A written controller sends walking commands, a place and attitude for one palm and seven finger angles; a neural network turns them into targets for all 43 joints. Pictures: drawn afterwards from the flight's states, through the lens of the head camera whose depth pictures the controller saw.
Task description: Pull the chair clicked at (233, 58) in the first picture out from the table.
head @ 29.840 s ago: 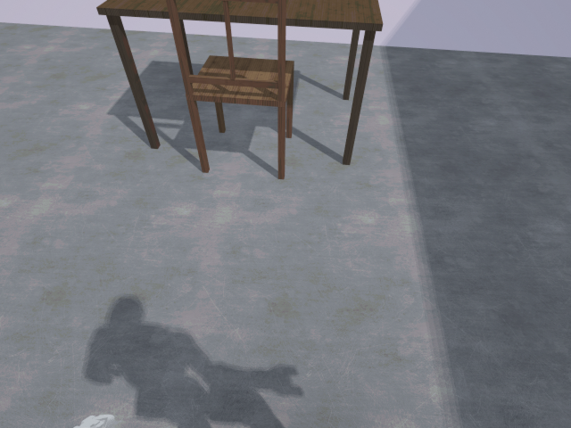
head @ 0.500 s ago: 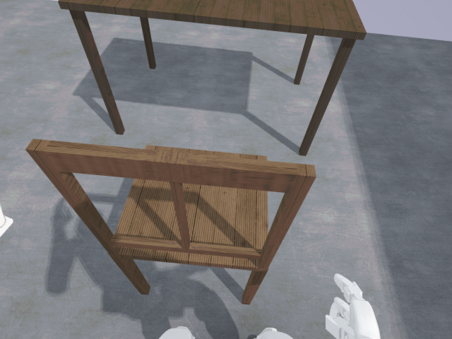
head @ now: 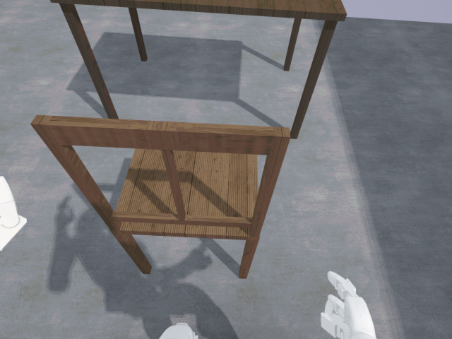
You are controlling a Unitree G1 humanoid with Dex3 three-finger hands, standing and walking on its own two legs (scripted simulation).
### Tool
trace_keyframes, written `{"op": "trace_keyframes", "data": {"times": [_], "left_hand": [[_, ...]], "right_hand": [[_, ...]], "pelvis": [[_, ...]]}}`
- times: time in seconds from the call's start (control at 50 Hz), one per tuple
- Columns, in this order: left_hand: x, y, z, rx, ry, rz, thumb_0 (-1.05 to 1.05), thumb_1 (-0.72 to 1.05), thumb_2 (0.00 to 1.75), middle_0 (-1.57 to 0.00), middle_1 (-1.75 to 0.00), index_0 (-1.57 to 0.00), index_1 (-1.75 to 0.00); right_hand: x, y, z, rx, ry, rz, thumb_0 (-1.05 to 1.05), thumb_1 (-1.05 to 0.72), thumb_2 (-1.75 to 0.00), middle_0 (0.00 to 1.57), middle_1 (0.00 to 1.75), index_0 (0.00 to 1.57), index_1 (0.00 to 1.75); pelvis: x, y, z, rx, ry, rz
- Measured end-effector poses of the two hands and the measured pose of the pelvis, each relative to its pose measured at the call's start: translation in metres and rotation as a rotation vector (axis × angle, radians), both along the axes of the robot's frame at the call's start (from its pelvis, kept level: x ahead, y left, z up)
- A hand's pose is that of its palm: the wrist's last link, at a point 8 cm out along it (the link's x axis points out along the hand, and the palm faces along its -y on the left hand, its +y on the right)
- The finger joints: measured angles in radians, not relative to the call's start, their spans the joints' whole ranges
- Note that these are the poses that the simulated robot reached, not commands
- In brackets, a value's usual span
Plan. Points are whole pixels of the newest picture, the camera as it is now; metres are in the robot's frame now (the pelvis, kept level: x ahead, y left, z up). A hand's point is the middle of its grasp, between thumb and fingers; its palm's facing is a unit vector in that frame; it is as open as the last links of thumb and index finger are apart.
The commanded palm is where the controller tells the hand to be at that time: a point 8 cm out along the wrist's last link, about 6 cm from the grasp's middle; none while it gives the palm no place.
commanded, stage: step back with the hand held close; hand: left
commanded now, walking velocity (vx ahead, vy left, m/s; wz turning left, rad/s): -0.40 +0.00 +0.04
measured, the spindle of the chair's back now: (175, 188) +0.43 +0.15 -0.07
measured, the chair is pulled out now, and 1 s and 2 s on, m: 0.69 0.69 0.69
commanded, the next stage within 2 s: stop stepping back and stand still in 0.08 s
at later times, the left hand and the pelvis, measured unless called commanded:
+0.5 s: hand out of the picture +0.08 +0.26 +0.17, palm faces +0.48 -0.78 -0.40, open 7.4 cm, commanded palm +0.02 +0.29 +0.19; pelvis -0.11 -0.01 +0.01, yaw +0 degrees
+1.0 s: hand out of the picture +0.06 +0.25 +0.17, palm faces +0.45 -0.79 -0.42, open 7.4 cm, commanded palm +0.01 +0.29 +0.19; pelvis -0.13 -0.02 +0.01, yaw +1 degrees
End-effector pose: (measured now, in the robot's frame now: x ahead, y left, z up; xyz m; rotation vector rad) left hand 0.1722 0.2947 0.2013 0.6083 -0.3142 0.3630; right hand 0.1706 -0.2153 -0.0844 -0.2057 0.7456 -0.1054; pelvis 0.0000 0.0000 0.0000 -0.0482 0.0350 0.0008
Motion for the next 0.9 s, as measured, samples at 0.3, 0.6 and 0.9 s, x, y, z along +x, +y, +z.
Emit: {"op": "trace_keyframes", "data": {"times": [0.3, 0.6, 0.9], "left_hand": [[-0.092, -0.002, -0.006, 0.001, 0.069, -0.012, 0.01, 0.89, 0.9, -0.22, -0.3, -0.22, -0.31], [-0.149, 0.001, -0.016, -0.114, -0.012, 0.045, 0.01, 0.89, 0.9, -0.21, -0.3, -0.21, -0.31], [-0.169, -0.005, -0.01, -0.1, 0.028, 0.098, 0.01, 0.89, 0.9, -0.21, -0.3, -0.21, -0.31]], "right_hand": [[-0.103, -0.031, 0.019, -0.069, -0.007, -0.089, 0.01, -0.9, -0.9, 0.2, 0.3, 0.2, 0.3], [-0.188, -0.04, 0.018, -0.08, -0.009, -0.115, 0.01, -0.9, -0.9, 0.21, 0.3, 0.2, 0.3], [-0.181, -0.031, 0.008, -0.017, 0.009, -0.052, 0.01, -0.9, -0.9, 0.21, 0.3, 0.21, 0.3]], "pelvis": [[-0.079, -0.007, 0.003, 0.023, -0.011, 0.006], [-0.132, -0.007, 0.005, 0.039, -0.071, 0.008], [-0.139, -0.016, 0.009, 0.022, -0.052, 0.02]]}}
